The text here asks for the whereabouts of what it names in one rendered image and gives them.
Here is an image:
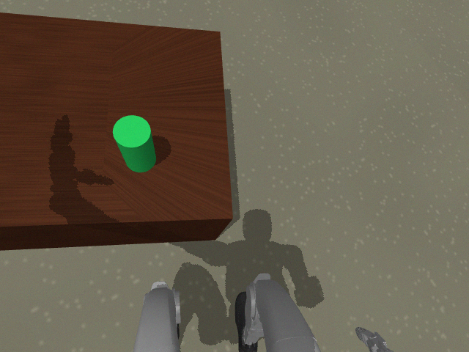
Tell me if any can can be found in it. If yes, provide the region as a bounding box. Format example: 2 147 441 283
113 115 156 172

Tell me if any right robot foot can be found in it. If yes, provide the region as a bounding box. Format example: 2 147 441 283
235 292 257 352

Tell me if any right robot hand can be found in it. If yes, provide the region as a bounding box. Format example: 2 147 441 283
355 327 393 352

